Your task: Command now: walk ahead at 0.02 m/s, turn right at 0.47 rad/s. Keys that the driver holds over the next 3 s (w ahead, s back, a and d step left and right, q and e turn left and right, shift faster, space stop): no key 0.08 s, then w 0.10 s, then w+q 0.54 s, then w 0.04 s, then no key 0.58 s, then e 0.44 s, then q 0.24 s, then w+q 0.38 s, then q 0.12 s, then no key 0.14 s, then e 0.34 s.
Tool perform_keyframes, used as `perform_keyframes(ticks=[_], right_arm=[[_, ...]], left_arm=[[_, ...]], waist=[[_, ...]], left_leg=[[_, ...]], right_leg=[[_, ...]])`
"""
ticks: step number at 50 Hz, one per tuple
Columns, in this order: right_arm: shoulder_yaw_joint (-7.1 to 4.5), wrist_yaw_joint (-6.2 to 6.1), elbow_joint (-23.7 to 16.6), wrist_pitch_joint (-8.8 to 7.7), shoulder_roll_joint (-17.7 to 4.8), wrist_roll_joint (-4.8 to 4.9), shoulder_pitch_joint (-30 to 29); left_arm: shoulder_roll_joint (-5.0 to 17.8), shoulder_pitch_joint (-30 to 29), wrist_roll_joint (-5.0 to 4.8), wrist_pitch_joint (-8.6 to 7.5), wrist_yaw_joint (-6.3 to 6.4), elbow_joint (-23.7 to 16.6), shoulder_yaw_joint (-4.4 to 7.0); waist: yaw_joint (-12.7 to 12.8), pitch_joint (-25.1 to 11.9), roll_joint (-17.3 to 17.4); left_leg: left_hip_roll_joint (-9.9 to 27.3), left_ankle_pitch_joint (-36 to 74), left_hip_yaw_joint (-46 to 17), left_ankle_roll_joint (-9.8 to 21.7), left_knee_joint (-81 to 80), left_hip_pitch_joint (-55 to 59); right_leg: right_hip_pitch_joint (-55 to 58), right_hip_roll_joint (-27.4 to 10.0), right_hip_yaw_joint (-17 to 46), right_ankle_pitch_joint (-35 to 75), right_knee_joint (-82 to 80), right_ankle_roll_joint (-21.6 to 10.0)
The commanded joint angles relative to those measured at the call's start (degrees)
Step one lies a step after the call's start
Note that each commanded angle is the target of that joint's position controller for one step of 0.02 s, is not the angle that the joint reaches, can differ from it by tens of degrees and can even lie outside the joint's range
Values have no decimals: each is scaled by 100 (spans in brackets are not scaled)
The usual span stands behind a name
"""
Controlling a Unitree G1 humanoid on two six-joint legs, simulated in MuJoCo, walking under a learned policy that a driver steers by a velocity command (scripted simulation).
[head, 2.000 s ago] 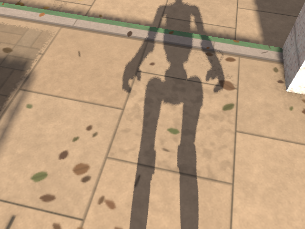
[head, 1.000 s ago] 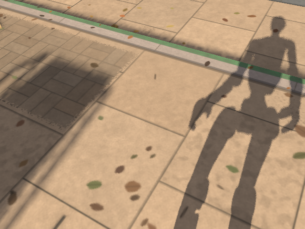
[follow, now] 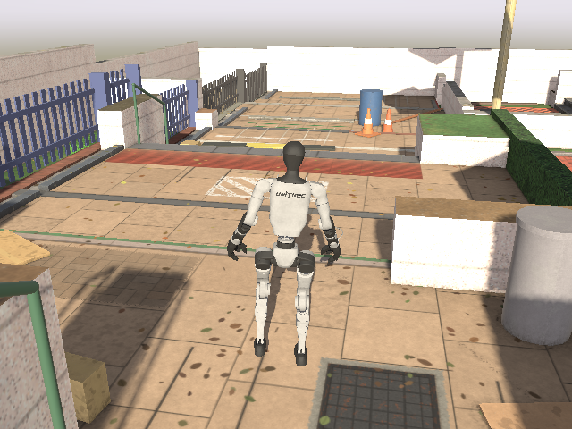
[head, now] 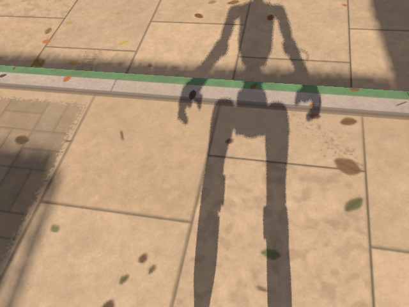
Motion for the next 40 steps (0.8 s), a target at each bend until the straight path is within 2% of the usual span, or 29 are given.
perform_keyframes(ticks=[1, 4, 6, 8, 12, 14, 16, 17, 18, 19, 20, 21, 23, 24, 26, 28, 29, 31, 34, 35, 36, 37, 38, 39, 40], right_arm=[[-132, -18, -269, -80, -442, 29, 96], [-41, 10, -290, -80, -254, 67, -66], [2, 95, -289, -101, -233, 81, -116], [2, 185, -325, -164, -329, 118, -230], [36, 324, -226, -385, -366, 170, -103], [73, 372, -92, -481, -270, 190, 173], [67, 379, 196, -534, -269, 180, 792], [46, 358, 342, -555, -396, 190, 1263], [-61, 315, 440, -564, -957, 183, 1717], [-156, 362, 425, -591, -1245, 103, 1941], [-81, 353, 332, -654, -978, 75, 1813], [-26, 329, 268, -685, -771, 87, 1705], [20, 268, 198, -650, -635, 143, 1665], [47, 222, 191, -601, -550, 148, 1713], [53, 136, 144, -521, -510, 146, 1741], [14, 69, 102, -470, -618, 146, 1801], [-8, 50, 95, -450, -681, 150, 1878], [-42, 41, 92, -425, -759, 180, 2059], [-92, 35, 35, -411, -831, 243, 2029], [-110, 37, 1, -403, -840, 241, 1950], [-99, 46, -53, -402, -775, 220, 1863], [-44, 71, -107, -416, -590, 146, 1831], [103, 81, -286, -428, -149, -26, 1886], [214, 68, -443, -510, 280, 204, 2674], [81, 55, -228, -506, -372, 311, 2583]], left_arm=[[805, -378, -10, -123, 94, -553, 183], [768, -228, -13, -99, 127, -516, 170], [805, -36, -42, -68, 130, -438, 188], [895, 47, -39, -73, 92, -351, 197], [948, 106, -46, -159, 10, -197, 187], [927, -2, -78, -194, -22, -148, 172], [729, -166, -72, -230, -49, -148, 110], [446, -371, -20, -273, -59, -229, 24], [98, -508, 44, -376, -88, -464, -58], [507, -879, -97, -504, -64, -695, 51], [753, -940, -225, -604, -66, -664, 128], [716, -915, -220, -659, -98, -597, 128], [636, -1017, -44, -733, -138, -582, 140], [529, -1077, -13, -760, -169, -607, 127], [271, -1222, -33, -774, -220, -636, 58], [76, -1490, -60, -782, -257, -691, -9], [51, -1635, -83, -787, -276, -729, -21], [141, -1809, -140, -791, -302, -789, 2], [423, -1645, -201, -814, -285, -796, 108], [522, -1427, -205, -825, -262, -753, 155], [667, -939, -186, -832, -217, -627, 240], [868, -218, -140, -834, -162, -471, 339], [1204, 830, -28, -801, -106, -356, 405], [1544, 934, 126, -751, -194, -199, 436], [907, 638, 59, -757, -219, -239, 296]], waist=[[-215, -1037, -876], [-61, -1010, -909], [99, -995, -1028], [220, -638, -1257], [275, -323, -1126], [82, -278, -972], [-236, -361, -787], [-411, -400, -435], [-361, -480, 835], [-606, -22, 1338], [-566, 243, 787], [-504, 231, 616], [-479, 116, 407], [-447, 28, 401], [-448, -41, 432], [-537, -7, 455], [-593, 26, 475], [-658, 52, 536], [-456, 19, 650], [-297, -51, 681], [-14, -301, 634], [342, -837, 503], [690, -1906, -257], [158, -2392, -2407], [193, -1745, -1725]], left_leg=[[40, 473, -351, -87, 383, -355], [82, 593, -352, -189, -599, -210], [116, 657, -260, -171, -1265, 64], [83, 494, -143, -94, -1772, 232], [99, 349, 66, 234, -2540, 658], [27, 681, 216, 467, -3108, 1236], [-51, 816, 198, 680, -3568, 2195], [373, 544, -466, 859, -3853, 2700], [1386, -50, -2225, 1394, -4460, 3345], [2140, -852, -4012, 2166, -5163, 3519], [2162, -1042, -4061, 2176, -5189, 3544], [1884, -796, -3606, 1994, -5148, 3656], [1500, 409, -2856, 1738, -5112, 3708], [1305, 913, -2525, 1646, -5130, 3584], [991, 1651, -1959, 1527, -5135, 3238], [778, 2016, -1613, 1420, -5062, 2754], [749, 2045, -1569, 1387, -5019, 2556], [832, 1987, -1711, 1360, -4923, 2352], [1062, 2015, -2118, 1208, -4685, 2402], [1077, 2289, -2154, 1137, -4476, 2404], [896, 2895, -2045, 1012, -3977, 2316], [579, 3207, -1748, 837, -2992, 2076], [184, 2020, -1356, 649, -1222, 1278], [-546, -918, -973, 330, 504, -433], [-194, -797, -1222, 275, 1191, -920]], right_leg=[[1158, -1236, 1400, 2518, -967, -962], [1445, -1189, 1348, 2412, -911, -969], [1364, -1133, 1491, 398, -1202, -1000], [1054, -1169, 1831, -1209, -1547, -1044], [897, -1305, 1963, -1743, -1638, -1033], [607, -1237, 1773, -1843, -1503, -943], [107, -966, 1420, -1826, -1095, -724], [-333, -664, 1005, -1546, -308, -472], [-1375, 118, -58, -1379, 1370, -2], [-2747, 355, -124, -2219, 2335, 163], [-3184, 3, 270, -1931, 2908, 146], [-3323, -133, 328, -1371, 3047, 134], [-3247, -265, 237, -602, 2757, 229], [-2966, -261, 179, -329, 2462, 307], [-2414, -117, -25, 164, 1714, 476], [-1783, 51, -139, 673, 931, 573], [-1518, 119, -157, 864, 601, 600], [-1116, 200, -140, 1041, 226, 618], [-564, 137, 85, 1051, -127, 477], [-236, 127, 74, 941, -230, 379], [466, 168, -4, 888, -402, 225], [1490, -85, 98, 904, -392, -1], [3080, -1188, 1258, 279, -229, -409], [4059, -2400, 4167, -591, -1172, -1281], [3543, -2316, 4226, -489, -1388, -1253]])
Next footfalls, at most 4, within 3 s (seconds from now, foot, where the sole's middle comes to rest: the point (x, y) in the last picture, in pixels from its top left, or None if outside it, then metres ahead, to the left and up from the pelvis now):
0.34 left None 0.08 0.13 -0.78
0.74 right None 0.39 -0.08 -0.78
1.12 left None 0.45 0.18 -0.78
1.74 right None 0.41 -0.08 -0.78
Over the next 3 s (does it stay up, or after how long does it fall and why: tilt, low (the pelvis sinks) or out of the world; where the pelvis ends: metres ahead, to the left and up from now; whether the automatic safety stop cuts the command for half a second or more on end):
stays up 0.59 0.17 0.00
